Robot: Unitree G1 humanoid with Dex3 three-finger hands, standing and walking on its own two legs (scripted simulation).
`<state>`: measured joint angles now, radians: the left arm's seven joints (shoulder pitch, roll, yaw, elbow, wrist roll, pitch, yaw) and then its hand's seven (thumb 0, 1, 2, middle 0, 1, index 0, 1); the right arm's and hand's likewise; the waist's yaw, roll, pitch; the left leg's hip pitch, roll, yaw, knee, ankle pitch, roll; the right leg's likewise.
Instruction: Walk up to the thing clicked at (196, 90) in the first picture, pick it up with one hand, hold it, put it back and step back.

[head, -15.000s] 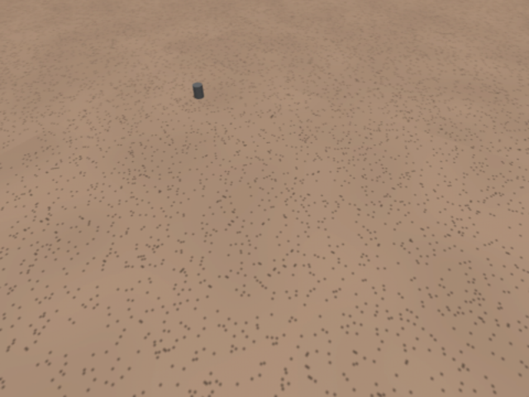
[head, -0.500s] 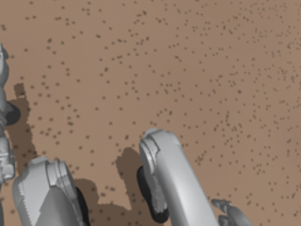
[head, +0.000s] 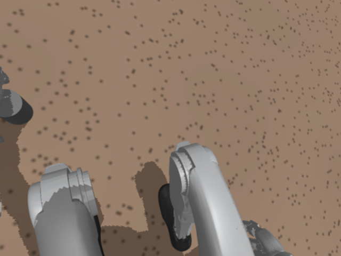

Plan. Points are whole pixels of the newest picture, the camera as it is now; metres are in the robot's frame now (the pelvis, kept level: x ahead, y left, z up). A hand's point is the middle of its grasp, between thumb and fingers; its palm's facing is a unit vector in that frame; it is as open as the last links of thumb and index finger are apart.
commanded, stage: rest palm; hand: left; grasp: from above
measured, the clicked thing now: (12, 108) +0.47 +0.32 -0.27
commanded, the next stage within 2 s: close in 1.24 s
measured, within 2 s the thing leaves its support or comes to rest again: neither
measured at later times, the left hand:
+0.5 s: hand (8, 105) +0.47 +0.31 -0.23, palm faces -0.45 -0.13 -0.88, open 14.2 cm
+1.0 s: hand (8, 109) +0.46 +0.31 -0.24, palm faces -0.42 -0.13 -0.90, open 13.9 cm
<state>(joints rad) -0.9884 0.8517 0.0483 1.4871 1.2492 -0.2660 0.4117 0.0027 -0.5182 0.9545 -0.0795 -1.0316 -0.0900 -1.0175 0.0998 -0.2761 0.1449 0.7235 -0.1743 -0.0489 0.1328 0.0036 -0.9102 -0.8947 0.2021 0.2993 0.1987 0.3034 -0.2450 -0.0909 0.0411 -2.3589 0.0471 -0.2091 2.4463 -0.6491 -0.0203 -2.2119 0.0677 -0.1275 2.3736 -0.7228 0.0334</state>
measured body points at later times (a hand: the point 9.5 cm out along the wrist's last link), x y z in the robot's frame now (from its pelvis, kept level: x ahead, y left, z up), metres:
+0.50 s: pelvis +0.00 +0.00 -0.01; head +0.27 +0.09 +0.34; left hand +0.49 +0.31 -0.17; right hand +0.04 -0.25 -0.09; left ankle +0.08 +0.14 -0.28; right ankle +0.09 -0.12 -0.28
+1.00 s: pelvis +0.00 +0.00 -0.01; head +0.27 +0.11 +0.33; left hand +0.48 +0.32 -0.19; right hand +0.06 -0.26 -0.08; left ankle +0.08 +0.14 -0.28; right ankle +0.09 -0.12 -0.28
